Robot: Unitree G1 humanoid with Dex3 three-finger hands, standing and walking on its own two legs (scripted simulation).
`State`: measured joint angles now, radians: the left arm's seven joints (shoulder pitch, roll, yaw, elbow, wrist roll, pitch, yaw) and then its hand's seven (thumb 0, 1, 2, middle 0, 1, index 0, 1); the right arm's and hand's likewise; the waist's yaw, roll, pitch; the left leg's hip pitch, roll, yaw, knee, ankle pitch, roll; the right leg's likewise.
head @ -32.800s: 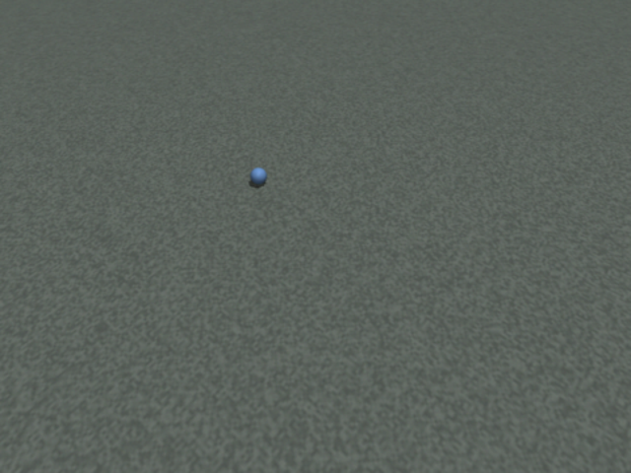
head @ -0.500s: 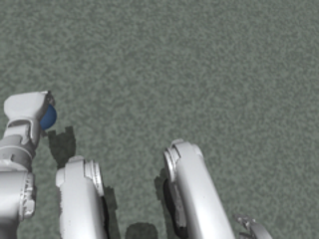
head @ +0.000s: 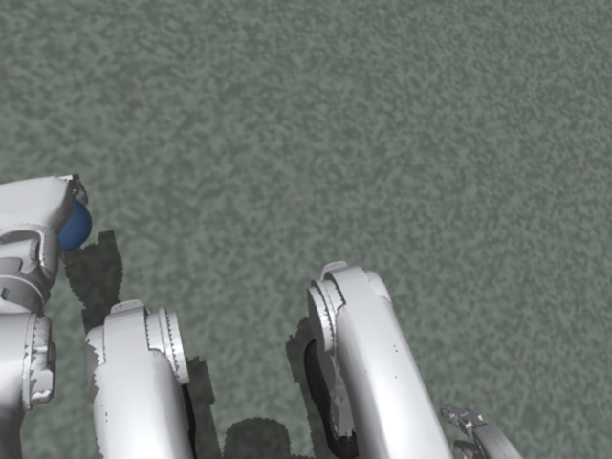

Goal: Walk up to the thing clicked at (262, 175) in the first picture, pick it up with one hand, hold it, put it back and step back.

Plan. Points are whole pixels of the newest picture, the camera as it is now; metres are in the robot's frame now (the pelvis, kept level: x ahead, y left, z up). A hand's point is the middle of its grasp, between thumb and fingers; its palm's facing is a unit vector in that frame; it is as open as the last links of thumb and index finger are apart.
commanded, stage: lower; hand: left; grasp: from above
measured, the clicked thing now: (59, 223) +0.45 +0.26 -0.19
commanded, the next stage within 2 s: rest in 0.16 s
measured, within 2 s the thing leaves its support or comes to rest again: rests again in 1.52 s
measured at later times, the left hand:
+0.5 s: hand (72, 236) +0.44 +0.26 -0.24, palm faces -0.48 -0.09 -0.87, open 9.9 cm
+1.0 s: hand (81, 238) +0.45 +0.25 -0.27, palm faces -0.46 -0.11 -0.88, open 9.9 cm
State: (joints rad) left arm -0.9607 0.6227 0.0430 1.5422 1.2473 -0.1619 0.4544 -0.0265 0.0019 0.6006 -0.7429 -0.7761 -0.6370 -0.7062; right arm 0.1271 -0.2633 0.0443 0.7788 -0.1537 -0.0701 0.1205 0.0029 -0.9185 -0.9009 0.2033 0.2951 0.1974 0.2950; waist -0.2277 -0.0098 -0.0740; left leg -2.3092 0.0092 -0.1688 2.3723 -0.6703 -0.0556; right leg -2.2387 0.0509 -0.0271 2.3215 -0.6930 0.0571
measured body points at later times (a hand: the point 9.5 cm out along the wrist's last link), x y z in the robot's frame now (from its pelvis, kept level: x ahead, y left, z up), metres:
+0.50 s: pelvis +0.01 +0.00 -0.02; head +0.26 +0.06 +0.34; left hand +0.46 +0.26 -0.19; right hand +0.05 -0.27 -0.13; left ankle +0.08 +0.14 -0.30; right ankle +0.09 -0.13 -0.30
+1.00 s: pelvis +0.01 +0.01 -0.04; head +0.28 +0.08 +0.32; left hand +0.47 +0.26 -0.22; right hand +0.05 -0.26 -0.13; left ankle +0.08 +0.14 -0.30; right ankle +0.09 -0.13 -0.30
